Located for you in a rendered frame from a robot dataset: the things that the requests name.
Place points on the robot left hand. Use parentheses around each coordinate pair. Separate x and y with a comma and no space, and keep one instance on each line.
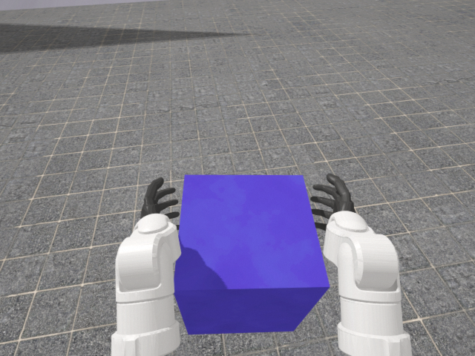
(152,196)

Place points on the left robot forearm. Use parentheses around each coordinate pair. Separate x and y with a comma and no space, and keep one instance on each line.
(144,290)

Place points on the right robot forearm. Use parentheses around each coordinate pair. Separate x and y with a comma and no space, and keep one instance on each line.
(369,288)

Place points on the carton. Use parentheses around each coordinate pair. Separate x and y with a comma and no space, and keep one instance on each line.
(250,256)

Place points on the robot right hand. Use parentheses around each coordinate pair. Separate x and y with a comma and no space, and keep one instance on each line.
(341,195)

